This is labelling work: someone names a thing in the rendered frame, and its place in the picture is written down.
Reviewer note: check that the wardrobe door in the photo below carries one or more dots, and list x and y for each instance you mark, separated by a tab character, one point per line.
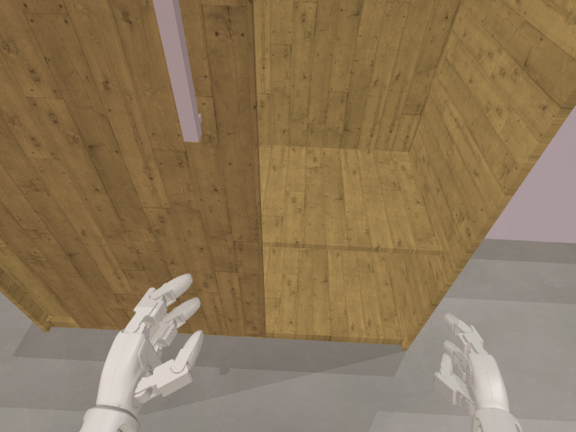
28	282
100	196

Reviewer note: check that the robot left forearm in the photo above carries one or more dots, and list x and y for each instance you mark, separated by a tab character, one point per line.
109	419

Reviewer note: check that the handle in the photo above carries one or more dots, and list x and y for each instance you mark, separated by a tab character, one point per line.
172	34

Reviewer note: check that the robot left hand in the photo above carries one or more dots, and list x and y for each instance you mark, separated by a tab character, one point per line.
137	350

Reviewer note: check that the robot right hand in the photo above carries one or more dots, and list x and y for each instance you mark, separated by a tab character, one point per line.
479	383

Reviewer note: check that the robot right forearm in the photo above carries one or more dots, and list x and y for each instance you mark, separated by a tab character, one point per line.
494	420

